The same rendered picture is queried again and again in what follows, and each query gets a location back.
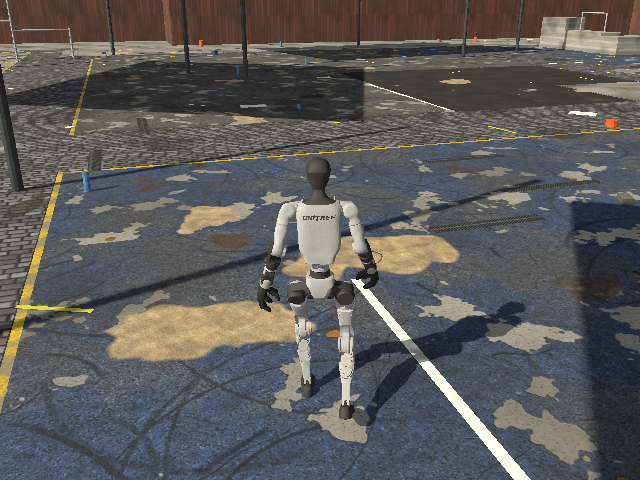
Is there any robot left upper arm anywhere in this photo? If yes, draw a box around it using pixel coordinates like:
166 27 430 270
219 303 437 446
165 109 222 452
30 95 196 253
271 201 298 258

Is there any robot left hand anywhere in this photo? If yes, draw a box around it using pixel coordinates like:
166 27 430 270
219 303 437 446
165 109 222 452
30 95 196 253
257 285 280 312

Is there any robot left forearm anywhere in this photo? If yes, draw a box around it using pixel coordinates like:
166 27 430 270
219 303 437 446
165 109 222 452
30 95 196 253
260 242 281 289

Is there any left robot thigh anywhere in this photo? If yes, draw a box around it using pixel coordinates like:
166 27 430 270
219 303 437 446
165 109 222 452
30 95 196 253
287 278 312 338

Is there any robot right upper arm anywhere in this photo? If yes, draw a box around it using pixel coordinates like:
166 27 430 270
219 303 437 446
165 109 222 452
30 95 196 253
339 200 368 254

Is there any robot right hand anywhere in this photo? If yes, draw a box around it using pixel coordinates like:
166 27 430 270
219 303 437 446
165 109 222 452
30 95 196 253
356 270 379 289

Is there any robot right shin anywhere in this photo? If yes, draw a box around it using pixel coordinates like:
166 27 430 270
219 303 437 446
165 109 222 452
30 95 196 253
339 337 355 407

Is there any robot right forearm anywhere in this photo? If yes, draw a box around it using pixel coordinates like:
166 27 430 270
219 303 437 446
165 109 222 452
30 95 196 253
358 239 377 274

